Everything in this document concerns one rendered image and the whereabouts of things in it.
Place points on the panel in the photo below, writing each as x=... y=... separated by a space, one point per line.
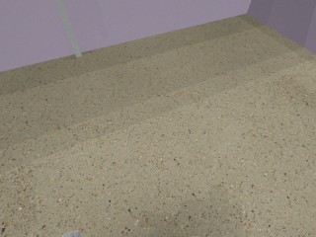
x=68 y=27

